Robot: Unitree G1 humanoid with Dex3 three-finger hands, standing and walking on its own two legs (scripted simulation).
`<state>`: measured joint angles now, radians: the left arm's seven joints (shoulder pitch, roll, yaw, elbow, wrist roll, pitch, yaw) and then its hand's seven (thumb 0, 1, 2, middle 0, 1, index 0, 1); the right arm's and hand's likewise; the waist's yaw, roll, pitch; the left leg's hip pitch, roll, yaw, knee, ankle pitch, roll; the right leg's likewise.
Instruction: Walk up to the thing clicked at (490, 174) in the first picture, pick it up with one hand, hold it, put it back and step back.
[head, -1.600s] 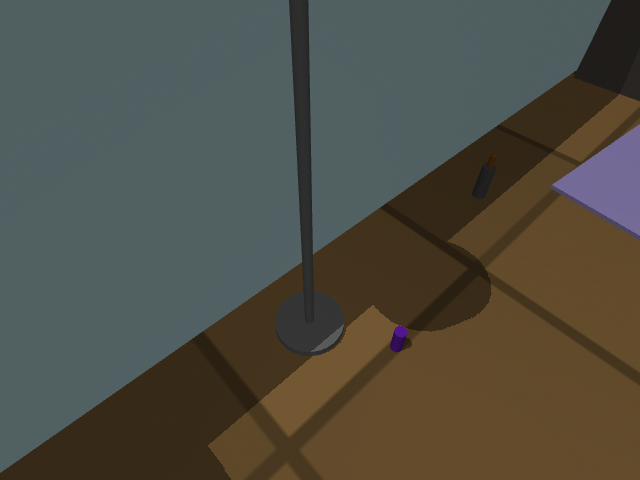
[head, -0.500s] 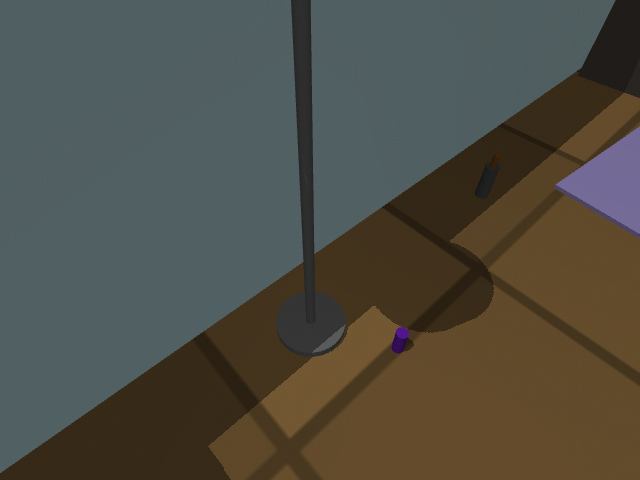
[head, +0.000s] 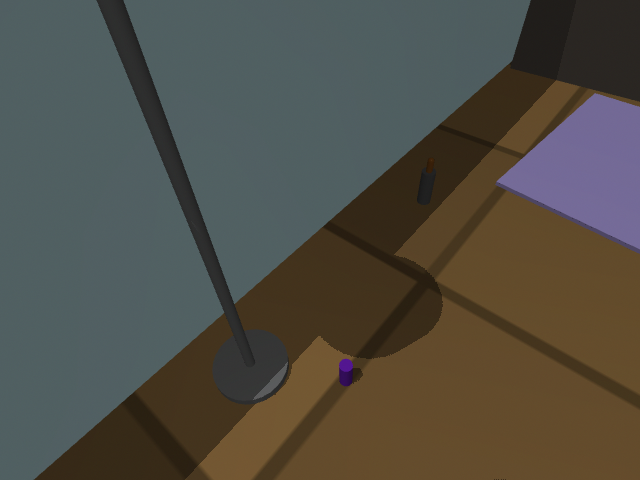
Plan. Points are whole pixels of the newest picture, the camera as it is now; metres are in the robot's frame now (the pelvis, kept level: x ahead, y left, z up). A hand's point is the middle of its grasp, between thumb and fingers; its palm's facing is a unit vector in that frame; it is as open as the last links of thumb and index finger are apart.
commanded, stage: walk up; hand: left
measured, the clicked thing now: (427, 180) +1.40 -0.40 -0.64
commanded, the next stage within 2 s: none
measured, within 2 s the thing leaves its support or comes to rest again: neither
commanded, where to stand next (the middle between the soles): +0.99 -0.61 m, yaw -5 degrees
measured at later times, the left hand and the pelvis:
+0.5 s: hand (225, 352) +0.36 +0.18 -0.13, palm faces -0.22 -0.93 -0.30, open 7.3 cm; pelvis +0.21 -0.07 +0.02, yaw -8 degrees
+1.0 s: hand (319, 274) +0.51 +0.03 -0.12, palm faces -0.15 -0.93 -0.34, open 7.3 cm; pelvis +0.42 -0.24 +0.01, yaw -9 degrees
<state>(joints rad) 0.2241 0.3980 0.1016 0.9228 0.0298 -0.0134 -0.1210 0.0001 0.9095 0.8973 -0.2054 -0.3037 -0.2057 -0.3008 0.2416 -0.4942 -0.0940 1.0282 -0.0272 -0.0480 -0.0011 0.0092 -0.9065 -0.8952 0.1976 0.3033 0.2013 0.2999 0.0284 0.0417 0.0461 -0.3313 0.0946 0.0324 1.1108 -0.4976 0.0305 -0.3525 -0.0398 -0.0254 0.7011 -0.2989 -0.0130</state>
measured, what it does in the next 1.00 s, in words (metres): walks ahead: left foot, then right foot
